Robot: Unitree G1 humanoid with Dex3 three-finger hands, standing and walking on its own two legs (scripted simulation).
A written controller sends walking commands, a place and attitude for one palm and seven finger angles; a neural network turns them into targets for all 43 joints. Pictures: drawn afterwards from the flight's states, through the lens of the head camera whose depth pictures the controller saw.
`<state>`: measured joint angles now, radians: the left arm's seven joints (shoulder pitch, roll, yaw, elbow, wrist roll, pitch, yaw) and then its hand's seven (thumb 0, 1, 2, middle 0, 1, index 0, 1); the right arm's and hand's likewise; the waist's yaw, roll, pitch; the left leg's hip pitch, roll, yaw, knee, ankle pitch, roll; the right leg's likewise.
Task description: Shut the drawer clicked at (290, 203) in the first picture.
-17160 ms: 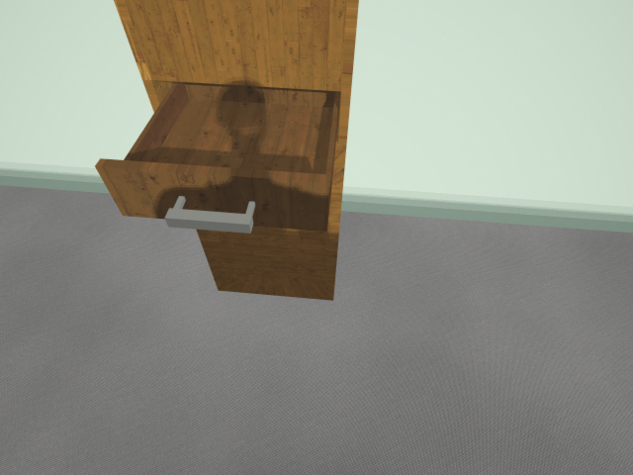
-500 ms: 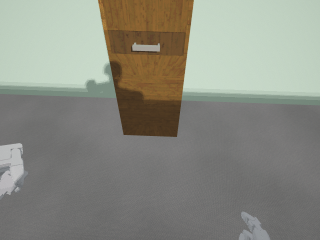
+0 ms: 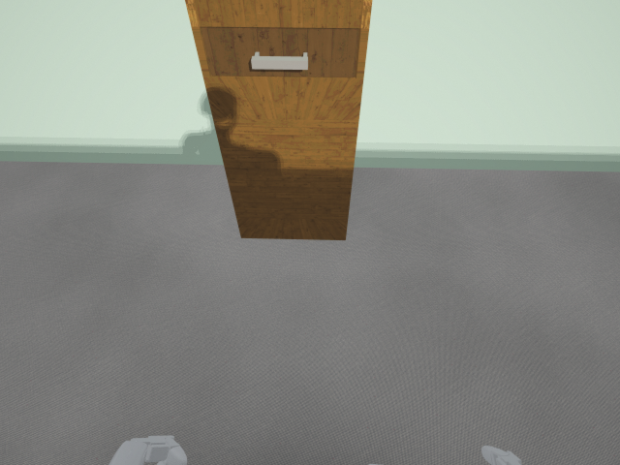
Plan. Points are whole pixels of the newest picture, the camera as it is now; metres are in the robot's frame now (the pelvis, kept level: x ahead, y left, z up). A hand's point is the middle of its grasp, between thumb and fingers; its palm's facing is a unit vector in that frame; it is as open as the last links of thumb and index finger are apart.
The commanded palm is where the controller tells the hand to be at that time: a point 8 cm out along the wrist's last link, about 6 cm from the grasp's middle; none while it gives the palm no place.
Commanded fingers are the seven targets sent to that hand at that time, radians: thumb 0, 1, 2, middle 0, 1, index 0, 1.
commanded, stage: let the arm hang, fingers relaxed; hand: left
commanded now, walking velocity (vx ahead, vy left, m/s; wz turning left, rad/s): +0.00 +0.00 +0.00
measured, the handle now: (280, 59) +1.02 +0.09 +0.02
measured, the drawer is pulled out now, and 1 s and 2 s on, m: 0.00 0.00 0.00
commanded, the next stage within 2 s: look to check the result in 0.84 s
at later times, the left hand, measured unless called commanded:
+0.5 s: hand out of the picture +0.05 +0.24 -0.14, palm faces +0.00 -0.94 -0.33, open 6.9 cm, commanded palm none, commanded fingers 0.00 0.90 0.90 -0.20 -0.30 -0.20 -0.30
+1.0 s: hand out of the picture +0.12 +0.21 -0.14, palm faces -0.02 -0.95 -0.30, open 7.4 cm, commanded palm none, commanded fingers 0.00 0.90 0.90 -0.20 -0.30 -0.20 -0.30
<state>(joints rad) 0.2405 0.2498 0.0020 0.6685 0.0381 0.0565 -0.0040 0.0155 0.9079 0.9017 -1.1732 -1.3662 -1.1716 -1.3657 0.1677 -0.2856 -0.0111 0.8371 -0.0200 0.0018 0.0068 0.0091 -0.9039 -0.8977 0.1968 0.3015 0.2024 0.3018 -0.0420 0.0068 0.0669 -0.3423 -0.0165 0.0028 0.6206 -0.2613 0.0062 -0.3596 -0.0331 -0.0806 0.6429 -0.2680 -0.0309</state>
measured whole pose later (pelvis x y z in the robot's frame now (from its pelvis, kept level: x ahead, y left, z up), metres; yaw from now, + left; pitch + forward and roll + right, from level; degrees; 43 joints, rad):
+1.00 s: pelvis +0.05 -0.01 +0.02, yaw -1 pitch -1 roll +0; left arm 0.11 0.26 0.02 1.13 0.01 -0.01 0.01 0.01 0.91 0.90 -0.21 -0.30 -0.21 -0.30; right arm 0.15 -0.28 -0.01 1.12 -0.02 0.00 -0.02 0.00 -0.90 -0.90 0.20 0.30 0.20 0.30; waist -0.01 0.02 0.06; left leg -0.13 0.01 0.00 0.34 -0.20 -0.01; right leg -0.14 0.00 -0.08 0.35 -0.19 -0.03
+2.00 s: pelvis +0.06 -0.02 +0.02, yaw -2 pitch -2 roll +0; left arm 0.11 0.29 0.02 1.14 0.01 -0.01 0.01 0.01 0.91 0.90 -0.21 -0.30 -0.21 -0.30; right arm 0.16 -0.30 -0.01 1.13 -0.01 0.00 -0.02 0.01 -0.90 -0.90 0.20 0.30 0.20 0.30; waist -0.02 0.02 0.06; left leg -0.08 0.03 0.01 0.31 -0.20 -0.02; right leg -0.10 0.02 -0.07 0.31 -0.18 -0.04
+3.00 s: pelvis +0.06 -0.01 +0.03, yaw -2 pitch -1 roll +0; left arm 0.09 0.32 0.02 1.14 0.01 -0.01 0.00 0.01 0.91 0.90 -0.21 -0.30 -0.21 -0.30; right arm 0.12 -0.32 0.00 1.13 -0.01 -0.01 -0.02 0.01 -0.90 -0.90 0.20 0.30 0.20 0.30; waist -0.01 0.02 0.06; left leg -0.07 0.02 0.02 0.29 -0.19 -0.01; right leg -0.10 0.02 -0.06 0.30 -0.18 -0.03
